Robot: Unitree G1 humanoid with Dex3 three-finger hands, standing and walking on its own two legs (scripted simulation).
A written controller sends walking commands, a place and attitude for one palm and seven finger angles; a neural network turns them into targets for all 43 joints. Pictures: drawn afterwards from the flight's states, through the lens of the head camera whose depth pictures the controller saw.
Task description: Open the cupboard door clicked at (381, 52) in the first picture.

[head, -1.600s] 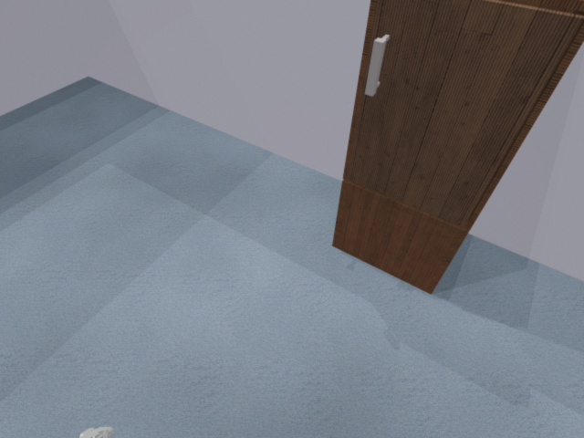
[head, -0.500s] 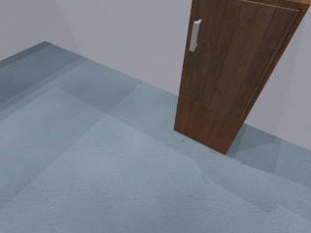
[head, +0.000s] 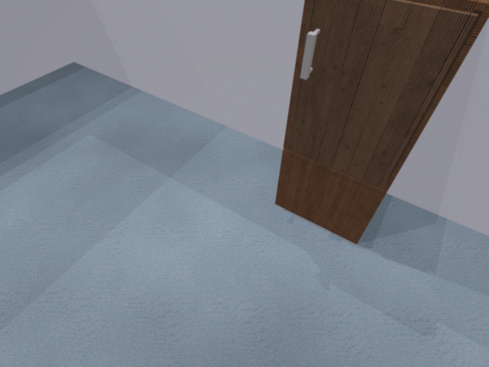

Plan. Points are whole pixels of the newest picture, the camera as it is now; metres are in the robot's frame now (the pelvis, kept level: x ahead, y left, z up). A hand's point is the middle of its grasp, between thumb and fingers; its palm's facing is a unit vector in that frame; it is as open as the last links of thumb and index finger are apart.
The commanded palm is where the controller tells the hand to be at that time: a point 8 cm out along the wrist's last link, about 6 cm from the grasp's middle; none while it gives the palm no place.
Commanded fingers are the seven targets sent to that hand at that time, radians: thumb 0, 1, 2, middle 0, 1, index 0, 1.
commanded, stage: turn to face it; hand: left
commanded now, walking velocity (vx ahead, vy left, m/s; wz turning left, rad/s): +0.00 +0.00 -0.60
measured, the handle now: (310, 54) +0.96 -0.14 +0.07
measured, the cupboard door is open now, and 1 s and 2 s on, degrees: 0 0 0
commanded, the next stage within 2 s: take the last steps up to it in 0.86 s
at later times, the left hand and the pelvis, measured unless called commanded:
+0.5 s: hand out of the picture +0.05 +0.16 -0.17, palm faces -0.17 -0.95 -0.25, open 7.4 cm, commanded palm none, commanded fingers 0.00 0.90 0.90 -0.20 -0.30 -0.20 -0.30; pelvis -0.03 -0.02 -0.02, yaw -13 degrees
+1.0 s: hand out of the picture +0.12 +0.21 -0.18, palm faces -0.35 -0.91 -0.21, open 7.4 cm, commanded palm none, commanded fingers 0.00 0.90 0.90 -0.20 -0.30 -0.20 -0.30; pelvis -0.03 +0.05 +0.00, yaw -25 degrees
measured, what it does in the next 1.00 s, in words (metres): steps on the spot, turning right: left foot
